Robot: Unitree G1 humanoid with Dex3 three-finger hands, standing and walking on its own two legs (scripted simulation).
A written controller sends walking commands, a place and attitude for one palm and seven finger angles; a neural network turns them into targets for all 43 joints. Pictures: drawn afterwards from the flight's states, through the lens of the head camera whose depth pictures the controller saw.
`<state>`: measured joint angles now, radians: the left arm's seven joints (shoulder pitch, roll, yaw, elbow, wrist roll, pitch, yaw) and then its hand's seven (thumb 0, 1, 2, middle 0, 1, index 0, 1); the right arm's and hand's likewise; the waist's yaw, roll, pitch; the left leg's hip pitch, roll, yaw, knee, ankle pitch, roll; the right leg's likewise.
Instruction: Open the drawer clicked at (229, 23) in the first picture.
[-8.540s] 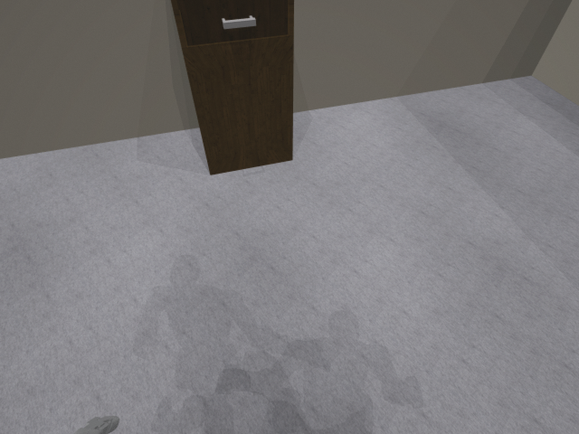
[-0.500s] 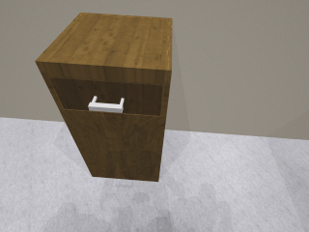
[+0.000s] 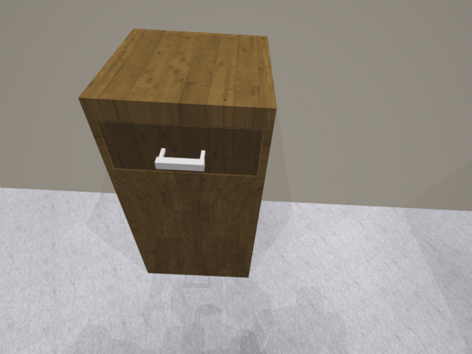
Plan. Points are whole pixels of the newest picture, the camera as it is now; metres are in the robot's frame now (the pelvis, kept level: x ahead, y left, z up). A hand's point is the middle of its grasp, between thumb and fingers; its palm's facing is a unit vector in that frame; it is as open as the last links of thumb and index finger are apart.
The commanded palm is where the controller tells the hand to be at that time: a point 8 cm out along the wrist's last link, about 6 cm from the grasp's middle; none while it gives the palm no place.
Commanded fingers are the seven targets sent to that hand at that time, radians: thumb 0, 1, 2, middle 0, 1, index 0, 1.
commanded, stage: shuffle to correct the standing spot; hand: left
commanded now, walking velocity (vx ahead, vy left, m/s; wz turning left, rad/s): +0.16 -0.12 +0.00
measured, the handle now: (181, 158) +0.57 +0.18 -0.03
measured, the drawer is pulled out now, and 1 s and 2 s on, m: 0.00 0.00 0.00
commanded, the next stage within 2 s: come to a stop and stand still in 0.26 s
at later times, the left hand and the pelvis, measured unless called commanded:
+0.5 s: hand out of the picture -0.03 +0.11 -0.19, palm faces +0.05 -0.99 -0.10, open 7.4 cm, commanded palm none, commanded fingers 0.00 0.90 0.90 -0.20 -0.30 -0.20 -0.30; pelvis +0.05 -0.03 -0.01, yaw -1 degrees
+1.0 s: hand out of the picture +0.08 +0.17 -0.18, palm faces +0.01 -0.98 -0.22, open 7.3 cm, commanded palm none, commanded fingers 0.00 0.90 0.90 -0.20 -0.30 -0.20 -0.30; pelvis +0.03 -0.02 -0.01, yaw +0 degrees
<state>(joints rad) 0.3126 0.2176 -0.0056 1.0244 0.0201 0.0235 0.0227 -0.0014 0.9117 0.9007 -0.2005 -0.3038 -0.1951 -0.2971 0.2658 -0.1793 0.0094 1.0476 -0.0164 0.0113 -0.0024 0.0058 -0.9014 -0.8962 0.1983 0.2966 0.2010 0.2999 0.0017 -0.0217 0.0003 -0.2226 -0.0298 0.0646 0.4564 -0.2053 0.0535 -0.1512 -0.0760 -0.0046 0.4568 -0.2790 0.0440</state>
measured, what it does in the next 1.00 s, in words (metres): stands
